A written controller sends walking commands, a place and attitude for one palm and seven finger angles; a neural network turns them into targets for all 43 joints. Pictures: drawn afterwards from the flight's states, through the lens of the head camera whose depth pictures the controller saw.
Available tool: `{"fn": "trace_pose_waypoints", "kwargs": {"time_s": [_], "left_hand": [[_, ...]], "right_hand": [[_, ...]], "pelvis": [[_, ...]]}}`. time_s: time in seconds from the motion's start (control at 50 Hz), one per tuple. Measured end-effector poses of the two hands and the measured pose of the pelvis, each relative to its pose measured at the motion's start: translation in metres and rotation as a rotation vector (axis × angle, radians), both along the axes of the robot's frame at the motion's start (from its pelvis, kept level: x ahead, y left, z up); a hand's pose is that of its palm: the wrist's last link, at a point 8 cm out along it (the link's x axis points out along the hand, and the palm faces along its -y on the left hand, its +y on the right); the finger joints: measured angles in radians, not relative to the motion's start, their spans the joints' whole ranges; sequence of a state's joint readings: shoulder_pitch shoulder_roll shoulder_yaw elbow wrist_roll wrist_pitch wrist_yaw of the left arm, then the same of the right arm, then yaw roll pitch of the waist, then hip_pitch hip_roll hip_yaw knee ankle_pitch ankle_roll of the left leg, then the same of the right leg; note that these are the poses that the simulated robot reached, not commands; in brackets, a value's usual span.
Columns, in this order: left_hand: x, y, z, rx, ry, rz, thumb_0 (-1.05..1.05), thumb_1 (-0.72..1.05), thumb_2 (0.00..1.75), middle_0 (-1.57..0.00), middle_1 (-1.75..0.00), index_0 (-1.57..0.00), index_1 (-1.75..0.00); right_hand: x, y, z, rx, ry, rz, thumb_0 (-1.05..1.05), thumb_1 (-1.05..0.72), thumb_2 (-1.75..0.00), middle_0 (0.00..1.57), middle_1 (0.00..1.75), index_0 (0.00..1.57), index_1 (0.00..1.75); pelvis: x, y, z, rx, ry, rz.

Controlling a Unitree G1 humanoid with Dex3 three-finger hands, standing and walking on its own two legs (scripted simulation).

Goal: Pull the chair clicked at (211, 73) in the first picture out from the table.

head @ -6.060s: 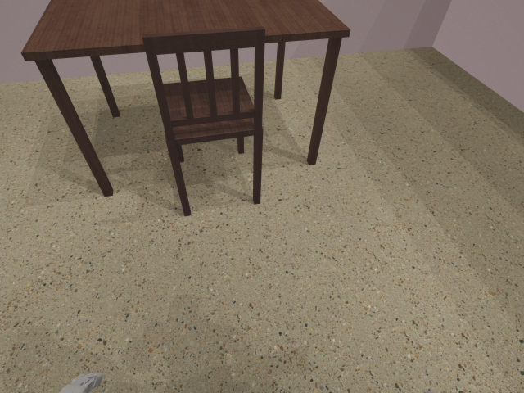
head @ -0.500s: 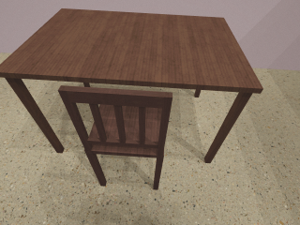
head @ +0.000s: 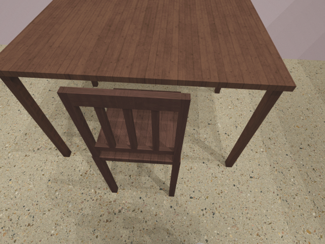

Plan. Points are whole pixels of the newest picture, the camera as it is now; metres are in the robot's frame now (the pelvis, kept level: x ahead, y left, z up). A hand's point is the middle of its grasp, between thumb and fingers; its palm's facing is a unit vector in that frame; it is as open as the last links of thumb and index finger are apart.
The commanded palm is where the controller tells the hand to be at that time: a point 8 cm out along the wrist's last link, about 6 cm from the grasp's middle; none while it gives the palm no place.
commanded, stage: come to a stop and stand still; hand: left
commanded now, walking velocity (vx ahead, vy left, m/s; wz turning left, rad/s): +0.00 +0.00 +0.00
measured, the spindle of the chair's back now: (131, 129) +0.48 +0.14 -0.09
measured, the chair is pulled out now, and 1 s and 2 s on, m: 0.00 0.00 0.00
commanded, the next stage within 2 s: look again from close up in 0.56 s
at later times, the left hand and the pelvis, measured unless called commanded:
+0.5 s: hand out of the picture -0.03 +0.23 -0.16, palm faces -0.01 -0.98 -0.22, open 7.4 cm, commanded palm none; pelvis -0.04 +0.06 +0.01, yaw -2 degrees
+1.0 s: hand out of the picture -0.01 +0.21 -0.16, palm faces -0.02 -0.98 -0.20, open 7.3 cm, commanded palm none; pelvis -0.01 +0.04 +0.01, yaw -2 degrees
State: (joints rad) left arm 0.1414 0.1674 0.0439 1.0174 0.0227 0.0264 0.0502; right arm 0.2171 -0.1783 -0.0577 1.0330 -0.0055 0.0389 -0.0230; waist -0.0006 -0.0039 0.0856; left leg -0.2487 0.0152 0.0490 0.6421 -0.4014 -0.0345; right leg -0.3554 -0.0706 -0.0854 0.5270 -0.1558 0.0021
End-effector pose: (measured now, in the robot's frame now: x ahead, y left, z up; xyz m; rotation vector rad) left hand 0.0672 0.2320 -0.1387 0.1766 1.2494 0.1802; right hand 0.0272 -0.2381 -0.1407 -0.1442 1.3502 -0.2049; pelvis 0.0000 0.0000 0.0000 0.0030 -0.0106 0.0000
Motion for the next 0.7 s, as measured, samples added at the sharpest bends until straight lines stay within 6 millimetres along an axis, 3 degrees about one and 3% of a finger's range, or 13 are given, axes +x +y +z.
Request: {"fn": "trace_pose_waypoints", "kwargs": {"time_s": [0.06, 0.2, 0.28, 0.36, 0.56, 0.7], "left_hand": [[-0.016, 0.021, -0.006, 0.011, -0.002, 0.007, 0.0, 0.91, 0.9, -0.21, -0.3, -0.2, -0.3], [-0.057, 0.055, 0.007, 0.056, 0.024, -0.016, 0.0, 0.91, 0.9, -0.21, -0.3, -0.2, -0.3], [-0.082, 0.06, 0.014, 0.063, 0.053, -0.017, 0.0, 0.91, 0.9, -0.2, -0.3, -0.19, -0.3], [-0.1, 0.06, 0.017, 0.039, 0.086, -0.023, 0.0, 0.91, 0.9, -0.2, -0.3, -0.19, -0.3], [-0.102, 0.047, 0.009, -0.031, 0.092, -0.034, 0.0, 0.91, 0.9, -0.2, -0.3, -0.2, -0.3], [-0.1, 0.044, 0.009, -0.03, 0.116, -0.037, 0.01, 0.91, 0.9, -0.2, -0.3, -0.2, -0.3]], "right_hand": [[-0.002, 0.012, 0.0, -0.018, -0.083, 0.004, 0.01, -0.91, -0.9, 0.19, 0.3, 0.2, 0.3], [0.005, 0.047, -0.004, 0.044, -0.213, 0.023, 0.01, -0.91, -0.9, 0.19, 0.3, 0.2, 0.3], [0.002, 0.058, -0.006, 0.062, -0.22, 0.036, 0.0, -0.92, -0.9, 0.2, 0.3, 0.2, 0.3], [-0.015, 0.063, -0.002, 0.056, -0.195, 0.039, 0.0, -0.94, -0.9, 0.2, 0.3, 0.21, 0.3], [-0.076, 0.065, 0.002, 0.036, -0.015, 0.026, 0.01, -0.92, -0.9, 0.2, 0.3, 0.2, 0.3], [-0.09, 0.071, 0.001, 0.055, 0.041, 0.006, 0.01, -0.91, -0.9, 0.19, 0.3, 0.2, 0.3]], "pelvis": [[-0.008, 0.016, -0.006, 0.006, -0.028, -0.005], [-0.021, 0.039, -0.007, 0.021, -0.033, -0.051], [-0.034, 0.048, -0.004, 0.015, -0.023, -0.052], [-0.042, 0.054, 0.001, 0.009, -0.017, -0.047], [-0.044, 0.059, 0.007, 0.006, -0.012, -0.035], [-0.038, 0.057, 0.009, 0.007, -0.007, -0.035]]}}
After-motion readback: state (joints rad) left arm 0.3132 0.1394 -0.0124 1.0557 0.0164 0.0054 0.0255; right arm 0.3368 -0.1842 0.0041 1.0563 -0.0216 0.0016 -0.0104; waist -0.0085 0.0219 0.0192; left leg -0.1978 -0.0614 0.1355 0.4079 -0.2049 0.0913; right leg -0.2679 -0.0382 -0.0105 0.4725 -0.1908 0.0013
